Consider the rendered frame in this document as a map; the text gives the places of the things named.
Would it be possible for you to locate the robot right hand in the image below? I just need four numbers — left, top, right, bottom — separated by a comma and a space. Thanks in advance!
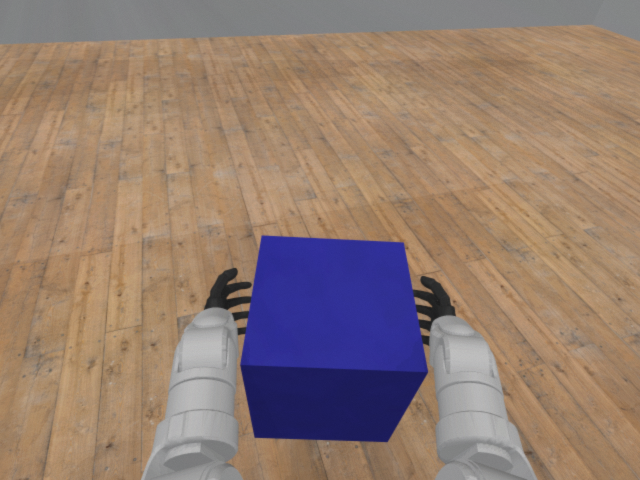
413, 276, 456, 346

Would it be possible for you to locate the robot right forearm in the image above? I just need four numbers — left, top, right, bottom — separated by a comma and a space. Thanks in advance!
429, 315, 538, 480

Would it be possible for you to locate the robot left forearm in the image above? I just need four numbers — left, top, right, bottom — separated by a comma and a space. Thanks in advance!
141, 307, 239, 480

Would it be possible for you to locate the carton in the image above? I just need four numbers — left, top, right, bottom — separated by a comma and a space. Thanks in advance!
240, 235, 428, 442

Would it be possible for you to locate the robot right upper arm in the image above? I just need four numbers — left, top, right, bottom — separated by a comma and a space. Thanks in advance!
435, 459, 527, 480

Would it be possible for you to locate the robot left hand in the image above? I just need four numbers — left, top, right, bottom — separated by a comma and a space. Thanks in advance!
204, 268, 252, 335

